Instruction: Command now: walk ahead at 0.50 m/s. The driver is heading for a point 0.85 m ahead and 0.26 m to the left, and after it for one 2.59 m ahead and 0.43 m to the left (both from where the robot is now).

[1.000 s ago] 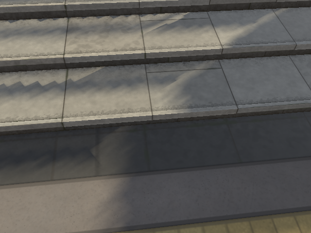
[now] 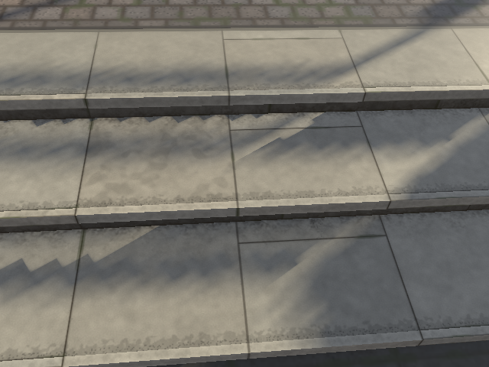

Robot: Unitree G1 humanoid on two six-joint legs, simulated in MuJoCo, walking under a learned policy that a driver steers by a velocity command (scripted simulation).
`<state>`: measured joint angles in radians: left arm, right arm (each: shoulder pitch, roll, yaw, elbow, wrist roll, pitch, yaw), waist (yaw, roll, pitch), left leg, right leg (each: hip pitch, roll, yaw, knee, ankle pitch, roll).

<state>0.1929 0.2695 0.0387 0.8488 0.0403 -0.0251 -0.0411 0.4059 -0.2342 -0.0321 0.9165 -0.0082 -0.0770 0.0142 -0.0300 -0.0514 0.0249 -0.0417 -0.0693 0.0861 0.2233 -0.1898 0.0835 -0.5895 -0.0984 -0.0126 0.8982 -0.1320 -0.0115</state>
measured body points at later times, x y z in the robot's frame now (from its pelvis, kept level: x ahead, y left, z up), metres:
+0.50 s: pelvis +0.27 -0.04 +0.00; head +0.28 -0.05 +0.45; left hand +0.24 +0.21 -0.14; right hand +0.37 -0.29 -0.15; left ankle +0.27 +0.10 -0.62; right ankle +0.25 -0.11 -0.75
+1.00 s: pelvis +0.56 +0.10 +0.04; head +0.59 +0.10 +0.49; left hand +0.58 +0.37 -0.07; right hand +0.71 -0.12 -0.10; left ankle +0.60 +0.12 -0.65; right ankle +0.57 -0.10 -0.44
